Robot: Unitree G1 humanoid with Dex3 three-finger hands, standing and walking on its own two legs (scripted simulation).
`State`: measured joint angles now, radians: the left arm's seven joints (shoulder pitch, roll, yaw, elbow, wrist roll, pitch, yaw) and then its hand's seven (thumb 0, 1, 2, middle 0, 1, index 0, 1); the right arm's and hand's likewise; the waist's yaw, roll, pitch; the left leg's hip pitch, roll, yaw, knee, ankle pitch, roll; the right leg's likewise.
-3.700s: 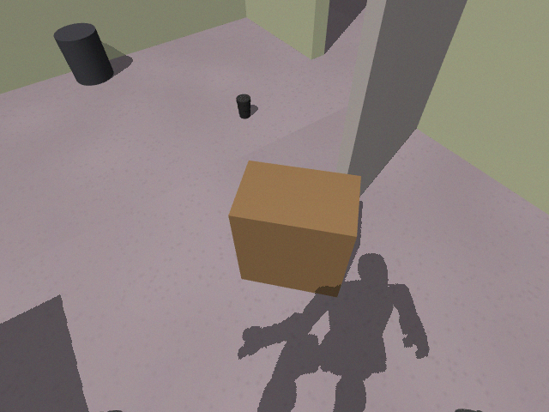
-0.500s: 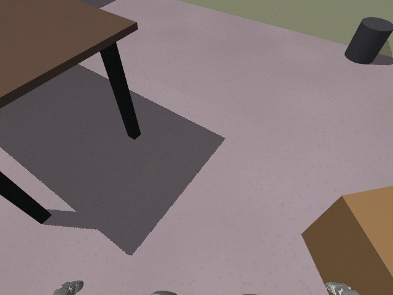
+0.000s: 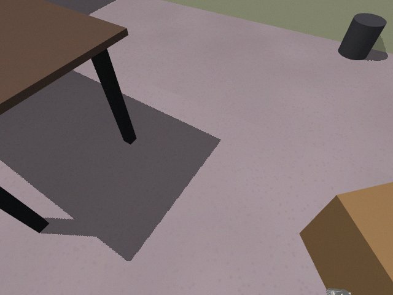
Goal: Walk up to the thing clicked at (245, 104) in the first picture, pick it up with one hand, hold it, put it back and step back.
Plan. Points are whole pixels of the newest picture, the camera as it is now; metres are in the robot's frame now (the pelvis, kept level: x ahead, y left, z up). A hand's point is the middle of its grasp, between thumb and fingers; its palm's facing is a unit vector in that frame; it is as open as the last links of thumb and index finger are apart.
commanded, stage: stand
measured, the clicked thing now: out of the picture +0.96 -1.44 -0.72
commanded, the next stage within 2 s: none
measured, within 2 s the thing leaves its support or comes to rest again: neither
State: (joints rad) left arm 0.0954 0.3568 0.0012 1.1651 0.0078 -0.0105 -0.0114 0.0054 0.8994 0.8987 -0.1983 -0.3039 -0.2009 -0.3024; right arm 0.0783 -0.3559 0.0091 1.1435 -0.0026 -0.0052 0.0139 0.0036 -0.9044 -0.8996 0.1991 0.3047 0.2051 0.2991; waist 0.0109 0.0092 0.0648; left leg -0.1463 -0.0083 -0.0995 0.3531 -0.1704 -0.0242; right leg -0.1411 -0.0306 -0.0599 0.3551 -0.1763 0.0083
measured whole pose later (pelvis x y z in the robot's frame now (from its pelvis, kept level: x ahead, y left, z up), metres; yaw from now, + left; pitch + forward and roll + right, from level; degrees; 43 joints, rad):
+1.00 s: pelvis +0.02 -0.01 +0.00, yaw -1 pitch -2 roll +0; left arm 0.09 0.34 0.01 1.14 0.01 0.00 -0.01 0.00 0.90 0.90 -0.20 -0.30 -0.20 -0.30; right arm 0.09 -0.36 0.02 1.13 0.00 -0.01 0.00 0.00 -0.90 -0.90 0.20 0.30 0.20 0.30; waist 0.01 0.01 0.05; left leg -0.10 0.01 -0.09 0.31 -0.18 -0.04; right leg -0.11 -0.01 -0.05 0.33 -0.19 0.00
